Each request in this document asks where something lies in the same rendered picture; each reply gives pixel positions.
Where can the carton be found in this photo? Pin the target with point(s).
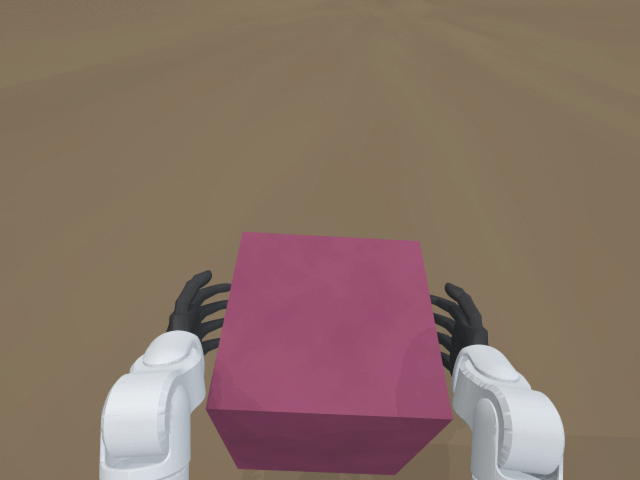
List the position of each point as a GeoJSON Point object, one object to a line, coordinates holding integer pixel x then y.
{"type": "Point", "coordinates": [329, 359]}

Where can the robot left hand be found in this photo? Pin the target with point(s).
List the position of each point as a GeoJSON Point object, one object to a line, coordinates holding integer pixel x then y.
{"type": "Point", "coordinates": [189, 313]}

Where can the robot right hand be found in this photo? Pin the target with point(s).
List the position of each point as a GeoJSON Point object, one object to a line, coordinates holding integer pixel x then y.
{"type": "Point", "coordinates": [466, 330]}

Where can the left robot forearm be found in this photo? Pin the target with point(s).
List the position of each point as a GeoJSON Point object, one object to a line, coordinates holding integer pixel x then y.
{"type": "Point", "coordinates": [145, 421]}

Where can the right robot forearm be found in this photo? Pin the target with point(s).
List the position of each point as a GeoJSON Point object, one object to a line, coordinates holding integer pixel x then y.
{"type": "Point", "coordinates": [517, 433]}

